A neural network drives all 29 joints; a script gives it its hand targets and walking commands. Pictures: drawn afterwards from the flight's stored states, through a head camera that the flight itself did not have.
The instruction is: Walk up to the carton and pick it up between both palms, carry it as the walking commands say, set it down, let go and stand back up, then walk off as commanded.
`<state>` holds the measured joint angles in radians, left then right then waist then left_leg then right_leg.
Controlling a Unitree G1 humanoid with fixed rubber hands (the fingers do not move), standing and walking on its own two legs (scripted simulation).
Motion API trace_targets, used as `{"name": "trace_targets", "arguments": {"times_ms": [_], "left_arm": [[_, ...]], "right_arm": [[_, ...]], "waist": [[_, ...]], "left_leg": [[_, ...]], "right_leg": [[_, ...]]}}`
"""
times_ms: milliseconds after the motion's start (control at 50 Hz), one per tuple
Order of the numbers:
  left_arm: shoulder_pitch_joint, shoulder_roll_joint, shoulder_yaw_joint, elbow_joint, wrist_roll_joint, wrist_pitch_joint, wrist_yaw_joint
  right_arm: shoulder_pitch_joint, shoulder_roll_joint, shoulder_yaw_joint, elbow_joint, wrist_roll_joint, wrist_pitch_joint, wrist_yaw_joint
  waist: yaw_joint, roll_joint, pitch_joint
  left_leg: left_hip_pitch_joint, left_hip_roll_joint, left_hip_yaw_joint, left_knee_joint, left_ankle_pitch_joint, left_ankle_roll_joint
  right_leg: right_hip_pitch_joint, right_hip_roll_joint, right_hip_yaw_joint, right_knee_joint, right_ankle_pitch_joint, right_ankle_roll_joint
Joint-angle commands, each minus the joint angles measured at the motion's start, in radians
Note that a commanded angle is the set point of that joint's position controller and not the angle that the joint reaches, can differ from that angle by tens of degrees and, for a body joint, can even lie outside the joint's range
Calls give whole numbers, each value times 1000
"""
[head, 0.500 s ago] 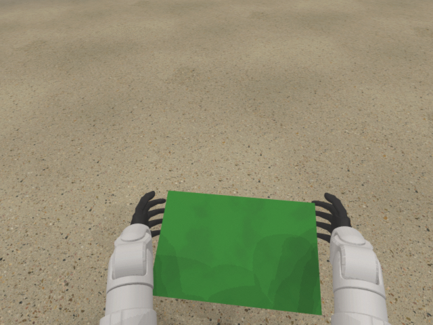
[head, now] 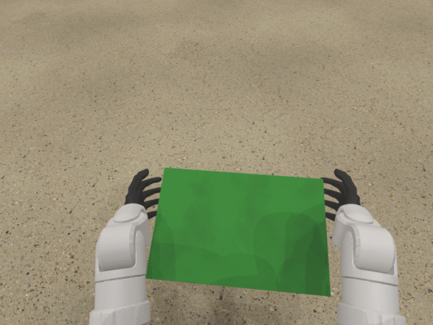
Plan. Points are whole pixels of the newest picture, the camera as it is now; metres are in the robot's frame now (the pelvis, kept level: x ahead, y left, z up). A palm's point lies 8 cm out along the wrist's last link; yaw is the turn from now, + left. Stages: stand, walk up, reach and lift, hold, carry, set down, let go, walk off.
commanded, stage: carry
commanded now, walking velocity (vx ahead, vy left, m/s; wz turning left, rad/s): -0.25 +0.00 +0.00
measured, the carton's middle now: (237, 233) +0.30 +0.00 -0.01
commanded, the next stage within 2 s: none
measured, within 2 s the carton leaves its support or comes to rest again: neither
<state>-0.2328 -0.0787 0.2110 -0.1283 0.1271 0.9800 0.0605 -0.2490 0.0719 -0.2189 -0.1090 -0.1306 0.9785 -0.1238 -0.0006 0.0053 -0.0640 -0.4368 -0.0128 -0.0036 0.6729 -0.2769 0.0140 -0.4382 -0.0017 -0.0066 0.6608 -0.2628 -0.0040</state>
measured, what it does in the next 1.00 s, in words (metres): steps on the spot: left foot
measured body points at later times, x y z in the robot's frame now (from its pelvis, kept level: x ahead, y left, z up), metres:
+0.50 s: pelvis -0.10 +0.01 +0.01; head -0.13 +0.02 +0.46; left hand +0.17 +0.20 +0.09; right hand +0.19 -0.17 +0.10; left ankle -0.11 +0.13 -0.72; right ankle +0.01 -0.11 -0.72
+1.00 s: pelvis -0.10 -0.01 +0.01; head -0.13 -0.03 +0.46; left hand +0.18 +0.17 +0.10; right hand +0.18 -0.20 +0.09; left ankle -0.11 +0.13 -0.72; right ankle +0.01 -0.11 -0.72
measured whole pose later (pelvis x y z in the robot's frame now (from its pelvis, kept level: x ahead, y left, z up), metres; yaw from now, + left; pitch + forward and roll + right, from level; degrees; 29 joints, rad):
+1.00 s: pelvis -0.10 -0.01 +0.01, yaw +1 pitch +3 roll +1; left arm -0.18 -0.12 0.21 -0.22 0.16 1.15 0.06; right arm -0.21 0.08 -0.21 -0.20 -0.14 1.16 -0.13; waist -0.02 0.02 -0.15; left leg -0.30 0.05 0.06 0.54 -0.29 -0.03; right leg -0.45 -0.05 -0.12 0.46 -0.06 -0.03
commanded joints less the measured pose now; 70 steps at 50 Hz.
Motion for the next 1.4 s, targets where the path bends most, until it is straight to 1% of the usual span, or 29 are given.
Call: {"name": "trace_targets", "arguments": {"times_ms": [0, 40, 60, 80, 100, 120, 140, 160, 180, 200, 220, 260, 280, 340, 360, 380, 400, 420, 440, 460, 480, 520, 600, 660, 700, 760, 840, 1020, 1380], "left_arm": [[-487, -852, -764, -157, -429, 92, -297], [-487, -853, -773, -189, -447, 134, -298], [-491, -859, -779, -197, -457, 150, -302], [-500, -866, -788, -208, -467, 162, -307], [-504, -877, -794, -221, -478, 171, -310], [-509, -883, -795, -231, -490, 178, -313], [-508, -880, -792, -237, -497, 186, -314], [-466, -863, -781, -208, -479, 191, -312], [-442, -887, -777, -199, -477, 196, -314], [-439, -891, -763, -206, -463, 202, -311], [-438, -883, -763, -217, -447, 205, -308], [-459, -874, -767, -250, -426, 207, -294], [-468, -872, -765, -264, -426, 210, -288], [-397, -859, -749, -234, -406, 223, -283], [-378, -858, -747, -217, -399, 225, -282], [-358, -853, -744, -201, -389, 225, -283], [-350, -851, -743, -188, -382, 224, -284], [-333, -857, -742, -170, -381, 225, -288], [-391, -860, -754, -185, -407, 226, -295], [-440, -866, -770, -199, -424, 220, -299], [-479, -875, -791, -211, -446, 217, -303], [-502, -882, -805, -204, -470, 217, -310], [-485, -879, -789, -151, -472, 221, -319], [-494, -879, -768, -128, -465, 218, -321], [-493, -879, -751, -113, -455, 215, -319], [-482, -883, -730, -100, -436, 206, -314], [-464, -888, -720, -121, -418, 194, -303], [-447, -880, -730, -150, -402, 176, -297], [-420, -855, -741, -142, -393, 148, -299]], "right_arm": [[-474, 862, 763, -134, 417, 98, 372], [-440, 861, 761, -146, 416, 140, 367], [-438, 861, 761, -152, 412, 154, 364], [-446, 865, 768, -174, 412, 166, 361], [-453, 870, 776, -198, 412, 175, 359], [-455, 873, 779, -212, 411, 182, 354], [-451, 871, 773, -218, 411, 190, 351], [-447, 870, 773, -222, 414, 202, 355], [-469, 864, 769, -221, 420, 210, 358], [-467, 886, 774, -199, 429, 210, 362], [-480, 901, 785, -202, 446, 210, 370], [-491, 924, 801, -216, 474, 212, 382], [-486, 920, 795, -215, 476, 217, 381], [-425, 900, 777, -182, 463, 236, 376], [-402, 898, 772, -166, 458, 238, 376], [-392, 897, 770, -157, 454, 237, 377], [-392, 897, 768, -148, 451, 237, 380], [-387, 894, 758, -130, 437, 236, 383], [-380, 883, 732, -106, 412, 226, 385], [-404, 889, 729, -122, 414, 220, 385], [-421, 897, 728, -137, 414, 218, 383], [-427, 888, 718, -146, 400, 215, 374], [-406, 867, 696, -120, 379, 218, 368], [-440, 869, 701, -117, 390, 219, 372], [-458, 875, 708, -115, 399, 220, 375], [-477, 892, 726, -115, 416, 216, 379], [-479, 920, 754, -120, 439, 212, 383], [-451, 920, 769, -125, 436, 195, 383], [-400, 867, 727, -114, 395, 163, 373]], "waist": [[-1, 42, -354], [-4, 136, -324], [-2, 194, -301], [1, 199, -279], [6, 180, -275], [10, 149, -289], [8, 69, -302], [12, -180, -295], [21, -296, -289], [14, -191, -282], [12, -123, -272], [6, -143, -256], [8, -148, -257], [17, -176, -289], [9, -165, -300], [7, -145, -310], [12, -103, -317], [15, -19, -320], [12, 117, -250], [14, 125, -200], [12, 105, -179], [9, 105, -163], [11, 109, -150], [13, 69, -139], [10, 25, -134], [4, -37, -168], [0, -68, -243], [-2, -49, -276], [-1, -2, -259]], "left_leg": [[109, 200, -153, -120, 298, 69], [76, 273, -226, -210, 321, 126], [24, 307, -251, -247, 319, 158], [-14, 315, -244, -256, 306, 169], [-22, 292, -209, -233, 291, 150], [-13, 245, -159, -192, 222, 105], [-47, 190, -107, -117, 114, 60], [-161, 73, -4, 66, -106, -10], [-135, 13, 44, 321, -282, -26], [-99, 31, -29, 431, -259, -17], [-71, 42, -16, 457, -198, -23], [-41, 50, 23, 334, -158, -34], [-30, 36, 52, 251, -175, -41], [37, 14, 88, -1, -226, -39], [99, 12, 98, -137, -151, -34], [190, 34, 85, -264, -57, -32], [264, 94, 25, -319, -40, -34], [288, 210, -87, -351, -65, -20], [162, 285, -147, -376, -62, 5], [85, 272, -115, -395, -88, 8], [33, 255, -89, -402, -141, 9], [-25, 227, -45, -403, -219, 10], [-59, 214, -28, -394, -291, 15], [-90, 191, -14, -367, -321, 4], [-84, 169, -2, -330, -306, -5], [0, 139, 9, -260, -198, -14], [64, 132, 16, -219, -101, -10], [106, 138, 12, -215, -53, -12], [108, 162, 4, -245, 33, -17]], "right_leg": [[97, -128, 63, 23, 275, -53], [64, -36, -13, 129, 90, -27], [69, 2, -45, 185, -82, -23], [83, 8, -58, 190, -149, -25], [104, 1, -58, 124, -129, -31], [141, -14, -51, -7, -57, -35], [213, -60, 11, -139, 14, -39], [244, -287, 297, -257, 63, -114], [141, -430, 419, -353, 127, -193], [92, -402, 376, -370, 66, -209], [61, -358, 291, -374, -10, -193], [76, -274, 166, -362, -14, -129], [104, -252, 144, -357, -5, -120], [197, -259, 170, -353, -22, -121], [198, -252, 162, -335, -22, -106], [170, -235, 146, -320, -25, -71], [133, -217, 128, -285, -16, -35], [98, -180, 80, -242, 64, 7], [80, -130, -22, -188, 81, 35], [109, -116, -47, -163, 78, 32], [139, -106, -61, -144, 94, 29], [182, -98, -78, -117, 99, 24], [193, -94, -90, -109, 78, 27], [208, -103, -76, -147, 43, 24], [189, -130, -35, -205, -28, 18], [132, -190, 50, -314, -150, 10], [165, -205, 61, -346, -116, 7], [188, -196, 47, -341, -40, -3], [248, -164, -12, -235, 212, -18]]}}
